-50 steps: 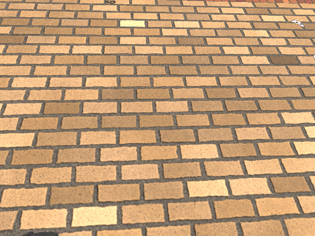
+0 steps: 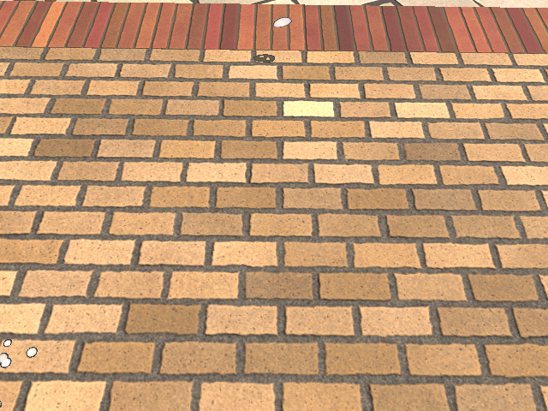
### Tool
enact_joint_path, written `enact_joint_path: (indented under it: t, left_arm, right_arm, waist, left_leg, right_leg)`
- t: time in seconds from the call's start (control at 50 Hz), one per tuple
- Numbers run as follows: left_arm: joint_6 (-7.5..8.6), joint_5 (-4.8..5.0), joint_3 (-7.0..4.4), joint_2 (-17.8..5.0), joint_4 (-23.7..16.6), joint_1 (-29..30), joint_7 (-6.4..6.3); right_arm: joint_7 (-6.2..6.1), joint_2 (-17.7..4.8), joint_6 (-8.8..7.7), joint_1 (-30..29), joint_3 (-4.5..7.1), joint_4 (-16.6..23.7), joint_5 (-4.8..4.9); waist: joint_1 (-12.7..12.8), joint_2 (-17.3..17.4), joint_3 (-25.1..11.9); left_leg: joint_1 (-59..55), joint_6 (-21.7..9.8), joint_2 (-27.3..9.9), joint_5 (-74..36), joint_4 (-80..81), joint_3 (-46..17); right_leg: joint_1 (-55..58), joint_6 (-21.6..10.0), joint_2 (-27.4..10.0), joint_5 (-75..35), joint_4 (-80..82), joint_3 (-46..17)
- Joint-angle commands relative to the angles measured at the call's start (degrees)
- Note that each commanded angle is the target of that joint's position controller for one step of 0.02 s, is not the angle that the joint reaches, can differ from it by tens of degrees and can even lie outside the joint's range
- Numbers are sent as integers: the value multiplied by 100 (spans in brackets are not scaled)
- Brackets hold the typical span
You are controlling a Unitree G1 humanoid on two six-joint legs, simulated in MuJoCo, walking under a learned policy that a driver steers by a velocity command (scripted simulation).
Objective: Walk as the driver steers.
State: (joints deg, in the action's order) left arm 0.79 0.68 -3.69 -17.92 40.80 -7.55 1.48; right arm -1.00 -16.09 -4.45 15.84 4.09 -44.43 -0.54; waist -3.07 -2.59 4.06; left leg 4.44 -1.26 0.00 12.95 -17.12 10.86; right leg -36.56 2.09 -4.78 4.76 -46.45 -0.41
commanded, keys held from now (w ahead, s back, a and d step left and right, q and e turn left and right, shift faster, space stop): e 0.56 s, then no key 0.16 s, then q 0.08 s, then w+q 0.20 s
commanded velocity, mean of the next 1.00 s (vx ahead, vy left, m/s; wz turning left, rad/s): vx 0.09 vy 0.00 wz -0.36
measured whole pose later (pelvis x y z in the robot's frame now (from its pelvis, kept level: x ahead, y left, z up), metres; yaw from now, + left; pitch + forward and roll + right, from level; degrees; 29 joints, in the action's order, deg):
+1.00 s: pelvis +0.16 +0.00 -0.01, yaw -20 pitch +1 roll -1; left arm 0.3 -0.7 -2.7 -14.2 39.2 -13.8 -1.0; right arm -0.5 -15.2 -0.6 13.9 2.3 -43.6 1.6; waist -0.3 1.2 -0.5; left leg 21.3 -0.7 1.6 24.7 -42.5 -4.4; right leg -9.3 -0.6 0.6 18.7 -26.7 -1.5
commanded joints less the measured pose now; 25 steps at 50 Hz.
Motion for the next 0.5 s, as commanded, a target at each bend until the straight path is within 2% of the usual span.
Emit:
enact_joint_path:
  t: [0.02, 0.08, 0.1, 0.12, 0.14, 0.16, 0.18, 0.2, 0.22, 0.24, 0.26, 0.28, 0.3, 0.34, 0.4, 0.44, 0.5]
  left_arm:
    - [-9, -27, -29, -171, -429, -83, 156]
    - [-89, -62, -162, -439, -592, -122, 218]
    - [-102, -72, -235, -541, -555, -411, 206]
    - [-91, -80, -368, -774, -418, -957, 145]
    - [-98, -68, -529, -1321, -443, -1263, -7]
    - [-93, -169, -512, -1735, -681, -952, -87]
    - [-31, -181, -425, -1428, -850, -932, 9]
    - [22, -103, -365, -1167, -883, -626, 48]
    - [23, 25, -312, -943, -845, -396, 18]
    - [-13, 64, -254, -783, -860, -196, -31]
    - [-48, 4, -241, -766, -902, -58, -82]
    - [-69, -79, -252, -798, -949, 9, -120]
    - [-78, -114, -267, -826, -960, 5, -158]
    - [-104, -87, -310, -916, -940, -113, -238]
    - [-184, -37, -339, -959, -969, -105, -325]
    - [-233, -47, -342, -944, -1002, -66, -335]
    - [-290, -52, -346, -922, -1014, -119, -305]
  right_arm:
    - [-88, -989, -15, -529, 246, 421, 98]
    - [-85, -1115, 86, -658, 319, 416, 278]
    - [-91, -1121, 121, -732, 334, 432, 329]
    - [-83, -979, 151, -647, 299, 422, 321]
    - [-55, -800, 143, -292, 227, 453, 111]
    - [1, -357, 153, 289, 65, 546, -195]
    - [56, -742, 169, 194, 96, 486, -27]
    - [56, -942, 213, -306, 150, 581, 160]
    - [-8, -880, 260, -554, 142, 615, 110]
    - [-86, -877, 319, -671, 150, 588, 29]
    - [-116, -892, 370, -658, 164, 603, 3]
    - [-123, -839, 393, -602, 158, 583, -12]
    - [-128, -738, 395, -538, 132, 547, -14]
    - [-146, -609, 389, -586, 82, 523, -9]
    - [-136, -551, 408, -757, 47, 535, 19]
    - [-110, -569, 402, -854, 51, 557, 46]
    - [-55, -610, 328, -921, 70, 594, 77]
  waist:
    - [244, 697, -422]
    - [388, 757, -511]
    - [572, 704, -653]
    - [809, 437, -958]
    - [855, -577, -1255]
    - [239, -1624, -1790]
    - [590, -849, -2729]
    - [593, -359, -2080]
    - [481, 6, -1489]
    - [381, 101, -1162]
    - [245, -49, -1044]
    - [189, -181, -1057]
    - [171, -242, -1118]
    - [225, -225, -1226]
    - [305, -316, -1239]
    - [358, -455, -1125]
    - [446, -628, -1052]
  left_leg:
    - [154, -805, -1518, -3297, 181, -236]
    - [-129, -644, -1664, -3630, -578, -221]
    - [-99, -526, -1559, -3890, -1171, -125]
    - [71, -313, -1240, -3712, -2163, 18]
    - [1094, 147, -766, -1762, -3723, 117]
    - [2843, 588, 239, 2958, -5729, -414]
    - [3055, 537, 266, 2825, -6272, -1636]
    - [3389, 429, 69, 2295, -6220, -1663]
    - [3520, 389, -115, 1832, -5810, -1630]
    - [3371, 391, -257, 1525, -5383, -1660]
    - [3002, 388, -269, 1295, -5064, -1675]
    - [2742, 411, -178, 1130, -4873, -1616]
    - [2620, 453, -119, 1055, -4601, -1585]
    - [2536, 557, -33, 942, -4049, -1601]
    - [2395, 644, 29, 618, -3426, -1686]
    - [2237, 644, 81, 524, -3049, -1706]
    - [1998, 568, 163, 631, -2475, -1723]
  right_leg:
    - [817, -111, 32, -440, 666, 87]
    - [1026, -404, 207, 220, 970, 276]
    - [1441, -543, 395, 217, 1252, 427]
    - [2244, -734, 671, -267, 1695, 520]
    - [3374, -1091, 0, -3041, 1852, -555]
    - [4607, -2278, -1353, -4995, 1609, -2801]
    - [4662, -2678, -1637, -3220, 2280, -3617]
    - [4199, -2417, -1407, -1940, 2541, -3130]
    - [3624, -2053, -1104, -1037, 2653, -2722]
    - [3042, -1826, -904, -635, 2751, -2437]
    - [2543, -1710, -715, -507, 2848, -2245]
    - [2303, -1660, -586, -637, 2883, -2128]
    - [2248, -1652, -512, -858, 2865, -2016]
    - [2286, -1651, -440, -971, 2802, -1962]
    - [2200, -1546, -319, -3, 2810, -2111]
    - [2050, -1473, -243, 669, 2862, -2282]
    - [2140, -1419, -239, 823, 2770, -2623]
